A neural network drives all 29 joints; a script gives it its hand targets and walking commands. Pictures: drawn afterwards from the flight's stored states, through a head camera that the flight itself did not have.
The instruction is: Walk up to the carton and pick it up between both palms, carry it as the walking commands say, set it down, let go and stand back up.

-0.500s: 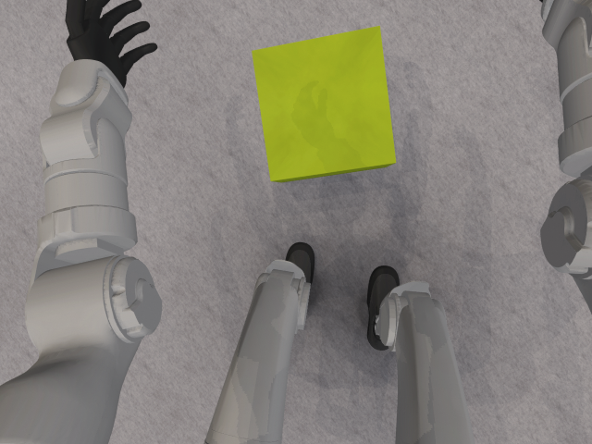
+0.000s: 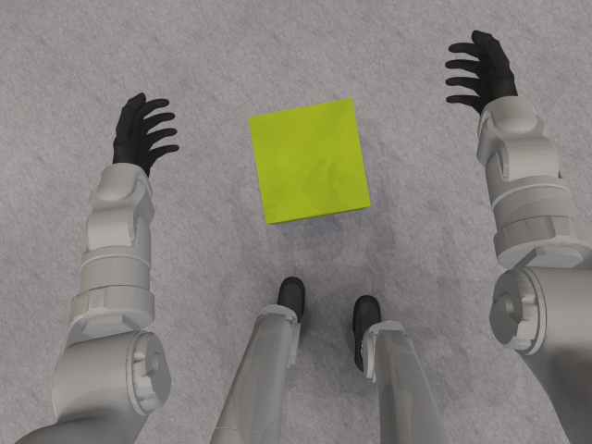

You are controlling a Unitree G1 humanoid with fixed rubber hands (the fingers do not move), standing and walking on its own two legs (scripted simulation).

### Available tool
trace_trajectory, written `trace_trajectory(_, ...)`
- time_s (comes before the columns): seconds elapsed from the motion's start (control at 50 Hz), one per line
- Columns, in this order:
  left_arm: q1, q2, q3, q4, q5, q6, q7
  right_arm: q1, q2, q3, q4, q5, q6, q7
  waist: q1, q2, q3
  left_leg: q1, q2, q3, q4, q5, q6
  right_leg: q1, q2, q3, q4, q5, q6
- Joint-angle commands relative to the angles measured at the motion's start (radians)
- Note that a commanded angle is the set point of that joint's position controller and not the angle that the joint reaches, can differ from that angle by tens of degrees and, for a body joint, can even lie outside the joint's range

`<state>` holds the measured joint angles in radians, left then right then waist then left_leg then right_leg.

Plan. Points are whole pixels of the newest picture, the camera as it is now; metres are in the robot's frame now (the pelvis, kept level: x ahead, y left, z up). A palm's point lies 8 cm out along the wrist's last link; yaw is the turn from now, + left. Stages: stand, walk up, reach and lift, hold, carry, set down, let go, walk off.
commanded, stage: let go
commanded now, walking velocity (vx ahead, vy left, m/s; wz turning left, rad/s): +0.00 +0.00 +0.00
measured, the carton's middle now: (309, 166) +0.51 +0.08 -0.61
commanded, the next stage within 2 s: stand in 1.24 s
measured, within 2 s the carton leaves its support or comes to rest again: neither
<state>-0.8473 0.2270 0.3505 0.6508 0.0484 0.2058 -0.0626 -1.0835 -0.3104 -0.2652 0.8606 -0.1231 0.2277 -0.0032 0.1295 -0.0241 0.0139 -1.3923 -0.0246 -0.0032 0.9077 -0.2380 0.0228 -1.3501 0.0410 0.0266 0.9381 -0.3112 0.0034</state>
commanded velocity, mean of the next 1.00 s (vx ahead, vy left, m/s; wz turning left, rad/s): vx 0.00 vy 0.00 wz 0.00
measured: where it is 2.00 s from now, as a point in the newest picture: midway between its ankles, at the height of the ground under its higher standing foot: (326, 336)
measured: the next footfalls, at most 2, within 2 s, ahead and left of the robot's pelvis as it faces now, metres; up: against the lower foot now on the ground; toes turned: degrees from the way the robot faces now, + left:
none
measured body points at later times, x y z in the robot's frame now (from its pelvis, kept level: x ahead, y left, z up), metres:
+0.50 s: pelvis +0.04 +0.00 +0.07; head +0.16 -0.01 +0.51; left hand +0.26 +0.25 -0.01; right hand +0.33 -0.21 -0.02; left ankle +0.07 +0.10 -0.65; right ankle +0.04 -0.12 -0.65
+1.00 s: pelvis +0.07 -0.03 +0.09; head +0.08 -0.02 +0.54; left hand +0.24 +0.21 +0.01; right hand +0.24 -0.26 +0.01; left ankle +0.07 +0.10 -0.65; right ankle +0.04 -0.12 -0.65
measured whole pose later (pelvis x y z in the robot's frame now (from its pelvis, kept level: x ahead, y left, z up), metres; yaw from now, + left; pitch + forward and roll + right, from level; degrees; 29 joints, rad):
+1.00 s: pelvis +0.07 -0.03 +0.09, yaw +1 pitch -5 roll +1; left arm 0.21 0.22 0.05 0.41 0.03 0.16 -0.06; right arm 0.23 -0.23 -0.03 0.43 0.00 0.11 0.06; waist 0.00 -0.02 0.11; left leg -0.11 -0.02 -0.04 0.45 -0.25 -0.01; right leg -0.06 0.04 0.02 0.47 -0.32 -0.04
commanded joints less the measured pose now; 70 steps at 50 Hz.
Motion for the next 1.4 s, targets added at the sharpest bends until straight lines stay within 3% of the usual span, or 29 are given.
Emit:
trace_trajectory(0.0,0.021,0.189,-0.039,-0.194,-0.024,-0.042,-0.029,-0.054,-0.084,0.009,-0.253,0.025,-0.038,-0.054,0.016,-0.056,-1.147,0.802,-0.012,0.0,-0.031,0.6,-0.037,0.631,0.013,0.026,-0.062,0.505,0.025)
trace_trajectory(0.1,0.251,0.159,-0.121,-0.202,-0.067,-0.082,-0.051,0.231,-0.014,0.046,-0.342,0.059,-0.072,-0.072,-0.003,0.032,-0.987,1.15,0.013,-0.055,-0.071,0.738,-0.027,0.4,0.031,-0.007,-0.193,0.302,0.036)
trace_trajectory(0.26,0.58,0.093,-0.218,-0.173,-0.09,-0.147,-0.04,0.581,0.038,0.078,-0.331,0.064,-0.14,-0.047,-0.029,0.029,-0.625,1.157,0.026,-0.051,-0.192,0.509,-0.054,0.525,0.017,-0.031,-0.297,0.132,0.015)
trace_trajectory(0.42,0.832,0.082,-0.251,-0.266,-0.073,-0.184,-0.014,0.857,0.035,0.115,-0.377,0.074,-0.195,-0.007,-0.076,0.046,-0.399,1.207,0.022,-0.031,-0.333,0.31,-0.061,0.814,0.011,-0.028,-0.408,0.118,-0.006)
trace_trajectory(0.66,0.978,0.084,-0.274,-0.297,-0.048,-0.139,-0.012,1.167,0.04,0.171,-0.492,0.096,-0.167,0.045,-0.111,-0.007,-0.059,1.327,0.0,0.005,-0.467,0.101,-0.029,1.037,-0.024,-0.004,-0.572,0.081,0.001)
trace_trajectory(0.84,1.024,0.1,-0.253,-0.316,-0.013,-0.087,-0.015,1.242,0.013,0.21,-0.547,0.109,-0.13,0.065,-0.115,-0.022,0.058,1.428,-0.041,0.007,-0.461,0.13,-0.012,1.093,-0.073,0.034,-0.635,0.123,0.005)
trace_trajectory(0.96,1.018,0.106,-0.271,-0.341,-0.017,-0.045,0.014,1.274,0.003,0.216,-0.512,0.137,-0.134,0.058,-0.12,0.016,-0.007,1.364,-0.037,0.003,-0.471,0.205,-0.025,1.219,-0.053,0.026,-0.565,0.328,0.02)
trace_trajectory(1.02,1.031,0.105,-0.287,-0.33,-0.026,-0.026,0.029,1.294,0.001,0.221,-0.49,0.144,-0.146,0.044,-0.125,0.0,-0.021,1.311,-0.034,0.004,-0.463,0.234,-0.033,1.261,-0.048,0.029,-0.533,0.431,0.021)
trace_trajectory(1.12,1.047,0.113,-0.301,-0.328,-0.047,-0.002,0.048,1.31,-0.005,0.211,-0.478,0.152,-0.154,0.032,-0.137,-0.003,-0.037,1.266,-0.033,-0.006,-0.453,0.26,-0.036,1.277,-0.032,0.025,-0.5,0.487,0.008)
trace_trajectory(1.22,1.056,0.115,-0.314,-0.341,-0.061,0.019,0.066,1.317,-0.016,0.201,-0.49,0.152,-0.145,0.037,-0.139,0.014,-0.039,1.268,-0.028,-0.019,-0.454,0.257,-0.035,1.257,-0.007,0.013,-0.495,0.425,-0.01)
trace_trajectory(1.24,0.97,0.215,-0.27,-0.23,-0.013,-0.065,0.085,1.269,-0.099,0.176,-0.347,0.066,-0.161,0.005,-0.126,-0.135,0.042,1.143,0.068,-0.064,-0.474,0.105,-0.039,1.136,-0.068,0.022,-0.525,0.099,0.018)
trace_trajectory(1.26,0.986,0.204,-0.275,-0.218,0.0,-0.104,0.087,1.278,-0.135,0.164,-0.343,0.056,-0.173,-0.006,-0.137,-0.094,0.05,1.15,0.07,-0.085,-0.495,-0.008,-0.032,1.099,-0.071,0.058,-0.552,-0.036,0.008)
trace_trajectory(1.3,0.988,0.197,-0.275,-0.187,0.007,-0.148,0.077,1.257,-0.14,0.169,-0.311,0.059,-0.195,-0.008,-0.138,0.007,0.053,1.109,0.081,-0.118,-0.542,-0.15,-0.017,1.099,-0.072,0.082,-0.545,-0.092,-0.005)
trace_trajectory(1.34,0.995,0.197,-0.278,-0.144,0.001,-0.177,0.065,1.227,-0.133,0.175,-0.283,0.069,-0.215,-0.005,-0.128,0.055,0.006,1.098,0.094,-0.135,-0.56,-0.138,-0.002,1.158,-0.074,0.08,-0.514,0.008,-0.009)
trace_trajectory(1.38,1.001,0.208,-0.277,-0.106,0.0,-0.196,0.061,1.215,-0.131,0.178,-0.253,0.074,-0.226,-0.002,-0.126,0.05,-0.031,1.13,0.099,-0.13,-0.549,-0.026,0.002,1.188,-0.082,0.084,-0.513,0.093,-0.006)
